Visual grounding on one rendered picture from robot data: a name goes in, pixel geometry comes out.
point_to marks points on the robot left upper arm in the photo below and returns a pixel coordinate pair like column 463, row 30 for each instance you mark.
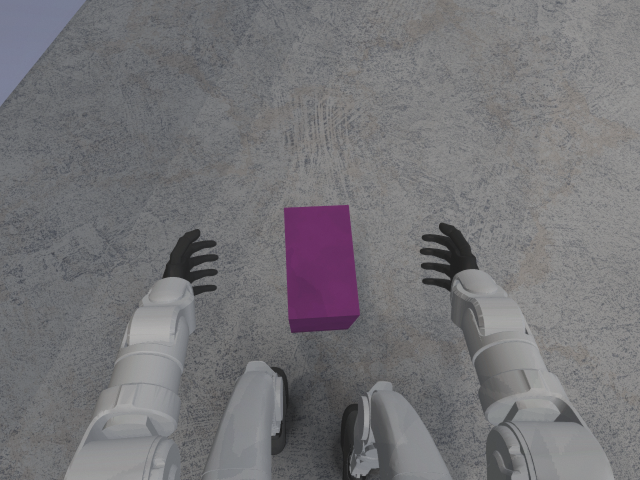
column 136, row 458

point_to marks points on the robot right thigh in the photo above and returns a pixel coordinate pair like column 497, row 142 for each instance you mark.
column 405, row 448

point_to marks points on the robot right upper arm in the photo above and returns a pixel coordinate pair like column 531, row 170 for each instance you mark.
column 539, row 450

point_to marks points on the robot left forearm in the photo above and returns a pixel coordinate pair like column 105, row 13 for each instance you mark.
column 142, row 396

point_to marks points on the left robot hand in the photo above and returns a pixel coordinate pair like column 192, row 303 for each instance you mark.
column 180, row 262

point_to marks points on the carton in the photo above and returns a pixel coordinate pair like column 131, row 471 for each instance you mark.
column 321, row 277

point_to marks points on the robot right forearm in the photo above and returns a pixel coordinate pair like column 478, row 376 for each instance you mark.
column 515, row 383

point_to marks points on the right robot hand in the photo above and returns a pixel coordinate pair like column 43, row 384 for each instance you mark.
column 459, row 255

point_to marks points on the robot left foot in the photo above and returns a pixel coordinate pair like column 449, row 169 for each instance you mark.
column 278, row 440

